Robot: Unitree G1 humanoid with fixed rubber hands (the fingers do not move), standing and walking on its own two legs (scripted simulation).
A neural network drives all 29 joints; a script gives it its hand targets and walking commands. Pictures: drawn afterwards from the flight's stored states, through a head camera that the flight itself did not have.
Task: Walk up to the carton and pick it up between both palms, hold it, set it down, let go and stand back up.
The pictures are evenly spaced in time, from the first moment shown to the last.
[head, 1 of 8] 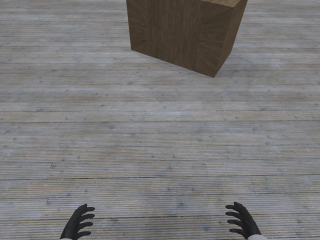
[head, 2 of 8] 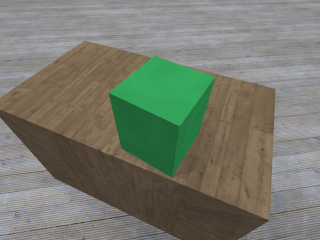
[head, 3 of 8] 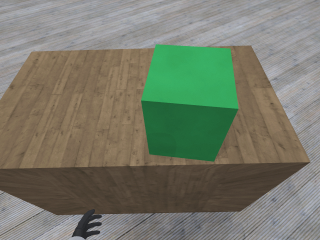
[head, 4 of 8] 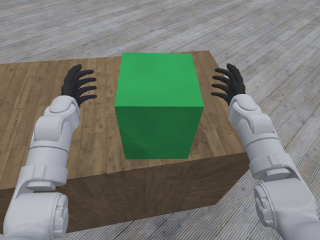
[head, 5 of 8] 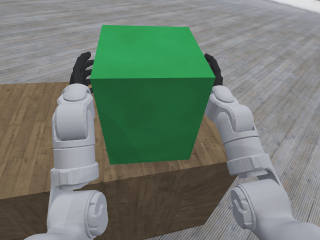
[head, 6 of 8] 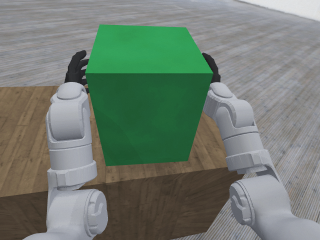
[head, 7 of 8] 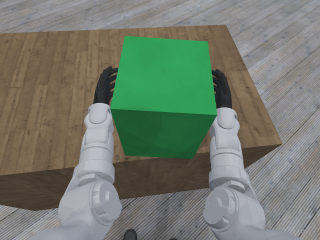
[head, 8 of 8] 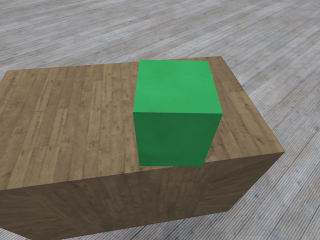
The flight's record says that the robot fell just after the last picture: no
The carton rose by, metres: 0.20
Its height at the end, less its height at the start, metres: +0.00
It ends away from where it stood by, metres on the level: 0.02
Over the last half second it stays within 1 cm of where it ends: yes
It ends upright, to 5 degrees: yes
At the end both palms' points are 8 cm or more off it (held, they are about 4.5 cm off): yes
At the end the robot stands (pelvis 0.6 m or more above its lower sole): yes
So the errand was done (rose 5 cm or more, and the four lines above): yes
